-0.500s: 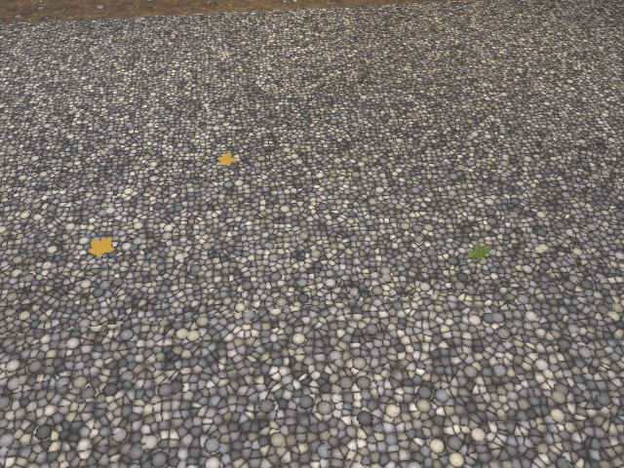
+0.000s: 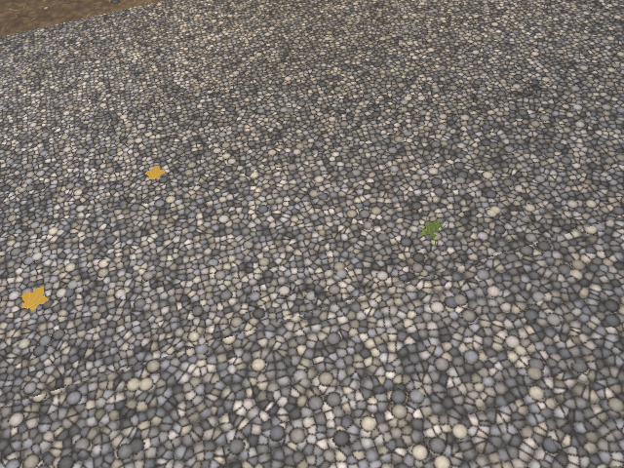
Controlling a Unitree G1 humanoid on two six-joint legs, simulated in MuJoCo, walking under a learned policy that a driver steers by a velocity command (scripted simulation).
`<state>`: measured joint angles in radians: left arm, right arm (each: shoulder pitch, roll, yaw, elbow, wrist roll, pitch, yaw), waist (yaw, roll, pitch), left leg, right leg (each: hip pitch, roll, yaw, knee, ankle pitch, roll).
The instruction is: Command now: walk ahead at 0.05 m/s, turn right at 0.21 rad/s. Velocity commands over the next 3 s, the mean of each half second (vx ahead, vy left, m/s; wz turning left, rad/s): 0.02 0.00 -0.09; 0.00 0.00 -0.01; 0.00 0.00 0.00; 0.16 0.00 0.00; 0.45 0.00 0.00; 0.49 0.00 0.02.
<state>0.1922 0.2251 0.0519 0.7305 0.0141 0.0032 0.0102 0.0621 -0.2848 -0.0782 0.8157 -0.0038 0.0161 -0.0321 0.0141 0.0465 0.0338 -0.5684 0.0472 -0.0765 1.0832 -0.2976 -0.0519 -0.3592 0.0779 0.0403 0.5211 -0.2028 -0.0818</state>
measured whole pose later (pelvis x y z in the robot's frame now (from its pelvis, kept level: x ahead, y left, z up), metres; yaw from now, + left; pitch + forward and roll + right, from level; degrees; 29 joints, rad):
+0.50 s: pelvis +0.00 +0.05 +0.01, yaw -2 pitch +0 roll +0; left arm 0.17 0.23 0.05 0.85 0.00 0.06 0.02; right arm 0.26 -0.20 -0.02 0.89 0.00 0.00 -0.02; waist 0.00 -0.01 0.01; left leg -0.10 -0.01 -0.01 0.39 -0.28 0.01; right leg -0.25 0.03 0.09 0.40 -0.15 0.00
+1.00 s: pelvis -0.01 +0.06 +0.01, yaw -2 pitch +0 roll +0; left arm 0.20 0.21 0.04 1.06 -0.01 0.04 0.05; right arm 0.32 -0.19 0.00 1.01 0.00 0.00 -0.02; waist 0.00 -0.01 0.01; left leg -0.07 -0.03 0.00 0.31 -0.23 0.02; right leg -0.22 0.00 0.10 0.34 -0.11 0.03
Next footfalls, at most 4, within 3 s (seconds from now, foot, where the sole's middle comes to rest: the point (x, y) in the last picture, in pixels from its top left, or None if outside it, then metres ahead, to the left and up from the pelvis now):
0.18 left None -0.01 0.16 -0.77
2.52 left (314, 453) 0.53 0.10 -0.94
2.96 right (404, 359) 0.77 -0.14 -0.94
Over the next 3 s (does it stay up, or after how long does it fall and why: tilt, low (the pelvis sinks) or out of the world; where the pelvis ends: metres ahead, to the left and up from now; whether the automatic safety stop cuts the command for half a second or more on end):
stays up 0.64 -0.03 -0.18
